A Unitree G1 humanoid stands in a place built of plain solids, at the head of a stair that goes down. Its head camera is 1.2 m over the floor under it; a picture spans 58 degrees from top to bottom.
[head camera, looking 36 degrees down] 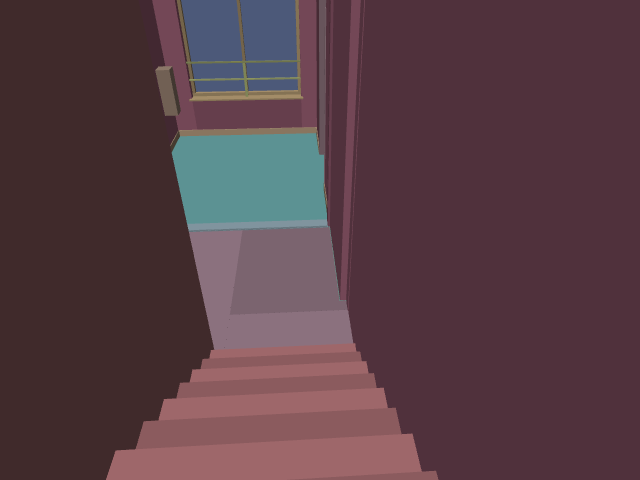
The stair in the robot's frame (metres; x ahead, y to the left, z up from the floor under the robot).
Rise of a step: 0.18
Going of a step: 0.22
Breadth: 1.10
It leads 3 degrees to the left of straight ahead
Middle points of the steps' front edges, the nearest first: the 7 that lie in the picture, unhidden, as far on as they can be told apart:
0.86 0.20 -0.35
1.08 0.21 -0.52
1.31 0.23 -0.70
1.53 0.24 -0.87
1.75 0.25 -1.05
1.97 0.26 -1.22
2.20 0.28 -1.40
